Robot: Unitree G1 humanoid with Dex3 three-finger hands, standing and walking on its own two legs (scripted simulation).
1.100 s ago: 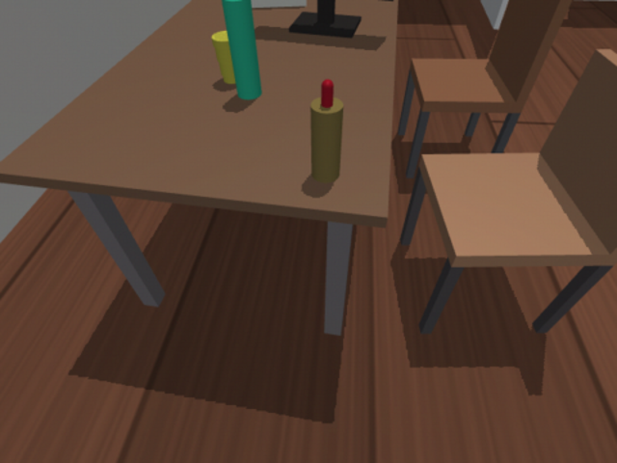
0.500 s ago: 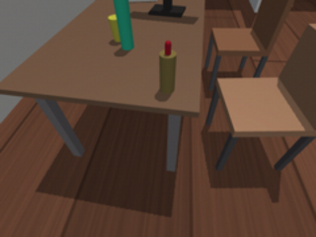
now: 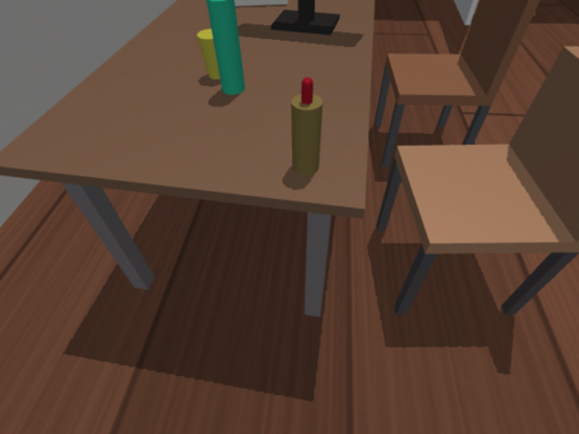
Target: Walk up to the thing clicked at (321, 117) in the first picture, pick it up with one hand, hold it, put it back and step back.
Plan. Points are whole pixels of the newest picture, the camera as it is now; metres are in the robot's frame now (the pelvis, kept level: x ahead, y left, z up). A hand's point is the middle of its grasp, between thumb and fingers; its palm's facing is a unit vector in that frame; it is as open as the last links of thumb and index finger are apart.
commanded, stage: stand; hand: left
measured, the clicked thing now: (306, 127) +0.68 +0.01 +0.05
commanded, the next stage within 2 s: walk up in 0.02 s
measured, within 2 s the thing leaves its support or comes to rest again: neither
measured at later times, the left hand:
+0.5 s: hand out of the picture +0.14 +0.16 -0.16, palm faces -0.13 -0.93 -0.36, open 7.4 cm
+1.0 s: hand (259, 325) +0.33 +0.09 -0.16, palm faces -0.22 -0.89 -0.39, open 7.4 cm
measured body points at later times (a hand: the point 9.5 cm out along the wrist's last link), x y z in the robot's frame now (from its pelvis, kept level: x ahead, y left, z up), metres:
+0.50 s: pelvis +0.08 -0.11 -0.02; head +0.09 -0.12 +0.43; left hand +0.14 +0.21 -0.13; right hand +0.09 -0.46 -0.14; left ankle +0.08 +0.02 -0.69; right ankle +0.10 -0.22 -0.75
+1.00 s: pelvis +0.18 -0.15 -0.02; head +0.20 -0.16 +0.43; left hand +0.34 +0.14 -0.13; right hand +0.22 -0.46 -0.15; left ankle +0.21 -0.01 -0.75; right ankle +0.14 -0.25 -0.75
